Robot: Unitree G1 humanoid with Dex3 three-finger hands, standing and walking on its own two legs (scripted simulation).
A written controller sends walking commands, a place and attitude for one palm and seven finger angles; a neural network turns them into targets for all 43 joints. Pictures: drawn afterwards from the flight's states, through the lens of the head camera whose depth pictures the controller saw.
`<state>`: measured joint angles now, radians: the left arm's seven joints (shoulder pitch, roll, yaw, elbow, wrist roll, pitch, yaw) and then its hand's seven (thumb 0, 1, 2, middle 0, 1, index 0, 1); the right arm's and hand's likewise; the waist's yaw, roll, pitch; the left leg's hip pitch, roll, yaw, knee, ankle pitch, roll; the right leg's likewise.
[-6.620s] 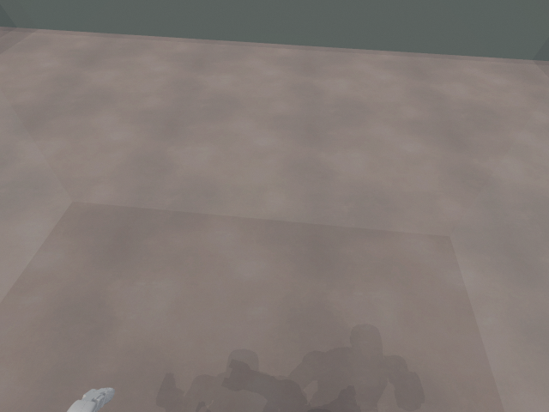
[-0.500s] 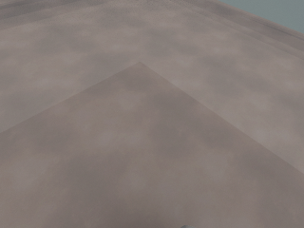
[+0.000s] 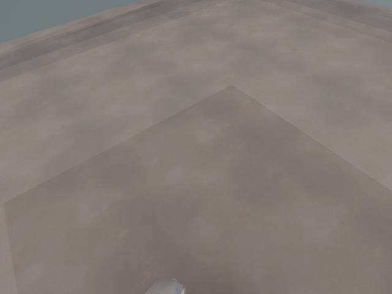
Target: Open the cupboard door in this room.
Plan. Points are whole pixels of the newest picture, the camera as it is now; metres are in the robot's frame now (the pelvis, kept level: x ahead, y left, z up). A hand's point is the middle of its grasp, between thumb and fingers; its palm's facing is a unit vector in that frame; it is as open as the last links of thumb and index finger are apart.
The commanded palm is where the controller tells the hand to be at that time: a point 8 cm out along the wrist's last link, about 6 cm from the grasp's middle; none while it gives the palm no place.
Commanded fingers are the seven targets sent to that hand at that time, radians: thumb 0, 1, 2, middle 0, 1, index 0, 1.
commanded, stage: turn or walk to find it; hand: left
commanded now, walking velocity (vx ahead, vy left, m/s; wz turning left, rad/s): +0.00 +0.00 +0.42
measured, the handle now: out of the picture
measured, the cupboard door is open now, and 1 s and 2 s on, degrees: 0 0 0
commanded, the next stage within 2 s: none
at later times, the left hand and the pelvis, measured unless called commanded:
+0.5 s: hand out of the picture -0.04 +0.27 -0.18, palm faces +0.28 -0.93 -0.23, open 7.4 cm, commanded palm none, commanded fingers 0.00 0.90 0.90 -0.20 -0.30 -0.20 -0.30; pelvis -0.03 +0.05 +0.00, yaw +13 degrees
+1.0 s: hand out of the picture -0.05 +0.20 -0.15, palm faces +0.43 -0.86 -0.27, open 7.4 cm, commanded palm none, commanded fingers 0.00 0.90 0.90 -0.20 -0.30 -0.20 -0.30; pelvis -0.05 +0.00 +0.00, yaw +26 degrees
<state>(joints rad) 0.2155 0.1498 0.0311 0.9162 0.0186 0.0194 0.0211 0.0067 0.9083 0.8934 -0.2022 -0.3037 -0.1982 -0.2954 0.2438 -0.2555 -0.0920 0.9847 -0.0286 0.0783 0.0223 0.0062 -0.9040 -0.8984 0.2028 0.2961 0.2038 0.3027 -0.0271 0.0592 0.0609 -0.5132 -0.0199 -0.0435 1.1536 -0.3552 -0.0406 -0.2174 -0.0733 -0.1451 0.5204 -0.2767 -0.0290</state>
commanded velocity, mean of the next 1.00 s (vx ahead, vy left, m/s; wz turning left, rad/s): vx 0.00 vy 0.00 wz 0.42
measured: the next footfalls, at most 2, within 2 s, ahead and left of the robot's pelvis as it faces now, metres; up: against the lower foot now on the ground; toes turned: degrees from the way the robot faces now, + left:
left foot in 0.30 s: -0.01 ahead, +0.15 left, +0.00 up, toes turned +15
right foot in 0.80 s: +0.03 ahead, -0.08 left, +0.00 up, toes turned +16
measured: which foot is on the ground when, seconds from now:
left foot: up 0.00-0.28, down 0.30-0.80, up 0.82-1.00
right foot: down 0.00-0.32, up 0.34-0.78, down 0.80-1.00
